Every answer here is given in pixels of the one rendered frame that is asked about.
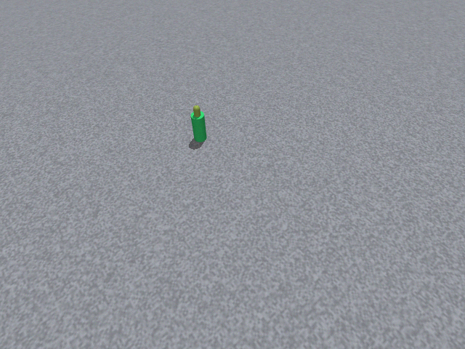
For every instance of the bottle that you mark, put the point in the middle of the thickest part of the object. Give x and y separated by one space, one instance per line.
198 122

